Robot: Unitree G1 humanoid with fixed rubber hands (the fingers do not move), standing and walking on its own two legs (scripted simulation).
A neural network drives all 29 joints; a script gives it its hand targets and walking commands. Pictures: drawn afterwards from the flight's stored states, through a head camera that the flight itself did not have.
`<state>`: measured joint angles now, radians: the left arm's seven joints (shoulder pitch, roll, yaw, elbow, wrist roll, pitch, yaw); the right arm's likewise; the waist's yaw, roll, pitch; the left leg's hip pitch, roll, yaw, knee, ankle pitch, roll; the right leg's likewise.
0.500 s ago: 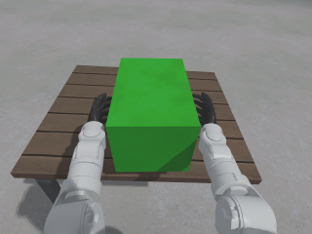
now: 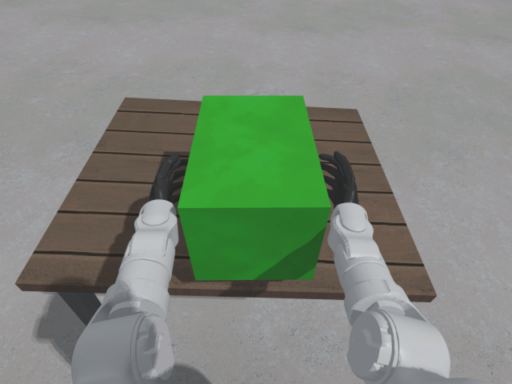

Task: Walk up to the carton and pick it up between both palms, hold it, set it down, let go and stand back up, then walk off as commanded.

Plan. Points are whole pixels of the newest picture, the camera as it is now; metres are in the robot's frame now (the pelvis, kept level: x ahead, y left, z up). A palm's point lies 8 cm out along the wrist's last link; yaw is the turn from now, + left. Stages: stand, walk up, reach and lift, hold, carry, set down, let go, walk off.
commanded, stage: set down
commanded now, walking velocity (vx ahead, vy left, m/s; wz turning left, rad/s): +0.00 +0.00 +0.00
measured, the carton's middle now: (253, 180) +0.48 +0.02 +0.06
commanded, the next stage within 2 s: none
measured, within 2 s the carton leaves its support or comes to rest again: rests again in 0.98 s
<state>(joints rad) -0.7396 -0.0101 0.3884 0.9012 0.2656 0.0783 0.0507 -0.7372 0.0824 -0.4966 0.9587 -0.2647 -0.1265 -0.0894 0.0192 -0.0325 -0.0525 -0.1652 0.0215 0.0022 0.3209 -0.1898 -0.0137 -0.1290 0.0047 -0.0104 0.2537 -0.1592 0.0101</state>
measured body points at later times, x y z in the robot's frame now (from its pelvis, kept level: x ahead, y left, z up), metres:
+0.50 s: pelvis +0.01 +0.00 +0.00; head +0.05 +0.01 +0.45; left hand +0.43 +0.16 +0.06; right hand +0.43 -0.14 +0.07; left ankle -0.02 +0.12 -0.75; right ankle -0.02 -0.12 -0.75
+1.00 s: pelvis +0.01 -0.01 -0.01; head +0.10 +0.00 +0.44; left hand +0.46 +0.16 +0.04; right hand +0.45 -0.15 +0.04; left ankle -0.02 +0.12 -0.75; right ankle -0.02 -0.12 -0.75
